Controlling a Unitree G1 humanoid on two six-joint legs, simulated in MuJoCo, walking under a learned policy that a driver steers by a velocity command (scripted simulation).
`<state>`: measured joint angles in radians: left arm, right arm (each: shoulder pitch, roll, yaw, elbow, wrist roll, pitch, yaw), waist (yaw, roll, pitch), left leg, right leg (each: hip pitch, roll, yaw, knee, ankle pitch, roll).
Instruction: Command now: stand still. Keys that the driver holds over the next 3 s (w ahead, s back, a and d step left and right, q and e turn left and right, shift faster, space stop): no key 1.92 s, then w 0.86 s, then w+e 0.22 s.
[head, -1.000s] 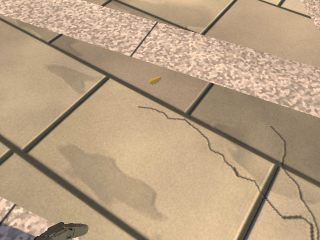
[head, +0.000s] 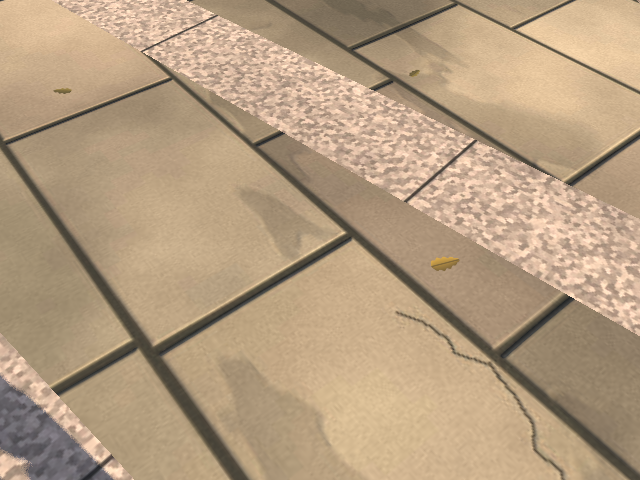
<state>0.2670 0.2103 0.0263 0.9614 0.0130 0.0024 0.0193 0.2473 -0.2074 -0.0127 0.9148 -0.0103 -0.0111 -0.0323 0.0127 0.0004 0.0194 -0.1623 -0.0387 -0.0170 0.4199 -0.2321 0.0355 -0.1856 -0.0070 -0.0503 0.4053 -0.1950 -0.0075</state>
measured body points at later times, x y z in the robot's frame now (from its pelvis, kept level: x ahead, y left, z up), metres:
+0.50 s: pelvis +0.01 -0.01 +0.00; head +0.01 +0.00 +0.45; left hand +0.01 +0.22 -0.16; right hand +0.01 -0.23 -0.16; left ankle +0.00 +0.10 -0.74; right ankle +0.02 -0.11 -0.74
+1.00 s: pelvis +0.01 -0.01 +0.00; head +0.01 -0.01 +0.45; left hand -0.02 +0.20 -0.16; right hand -0.02 -0.22 -0.16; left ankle +0.00 +0.10 -0.74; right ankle +0.02 -0.11 -0.74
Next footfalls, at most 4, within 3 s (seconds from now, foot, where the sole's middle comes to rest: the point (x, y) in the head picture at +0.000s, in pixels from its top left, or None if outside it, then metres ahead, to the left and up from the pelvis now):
2.64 right None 0.43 -0.07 -0.78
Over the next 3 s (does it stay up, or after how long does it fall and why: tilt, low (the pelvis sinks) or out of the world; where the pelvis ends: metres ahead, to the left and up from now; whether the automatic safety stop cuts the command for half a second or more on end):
stays up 0.46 -0.01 0.00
